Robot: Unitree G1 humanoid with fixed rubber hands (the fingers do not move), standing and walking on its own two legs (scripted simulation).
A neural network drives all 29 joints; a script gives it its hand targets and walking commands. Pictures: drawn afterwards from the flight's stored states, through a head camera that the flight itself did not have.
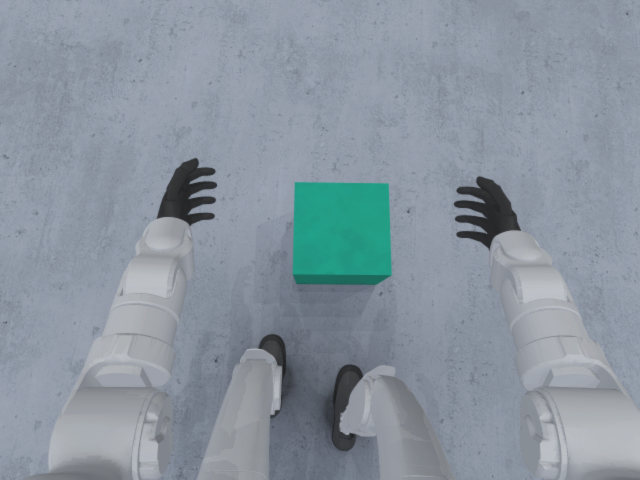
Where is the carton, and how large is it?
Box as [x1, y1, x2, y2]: [293, 182, 391, 284]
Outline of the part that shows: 295,182 293,275 296,283 376,284 391,274 388,183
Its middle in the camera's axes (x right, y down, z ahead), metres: +0.05 -0.01 +0.98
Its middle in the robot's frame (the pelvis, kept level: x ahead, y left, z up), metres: +0.51 -0.03 -0.58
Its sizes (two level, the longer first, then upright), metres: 0.221 0.217 0.212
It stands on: the floor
